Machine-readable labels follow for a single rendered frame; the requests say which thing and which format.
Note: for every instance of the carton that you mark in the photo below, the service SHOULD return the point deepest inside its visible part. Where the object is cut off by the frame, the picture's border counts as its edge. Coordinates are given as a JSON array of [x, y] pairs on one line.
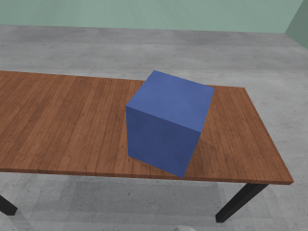
[[164, 121]]

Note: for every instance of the table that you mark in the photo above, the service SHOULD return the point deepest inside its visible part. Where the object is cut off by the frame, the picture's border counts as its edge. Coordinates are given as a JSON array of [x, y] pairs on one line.
[[76, 125]]

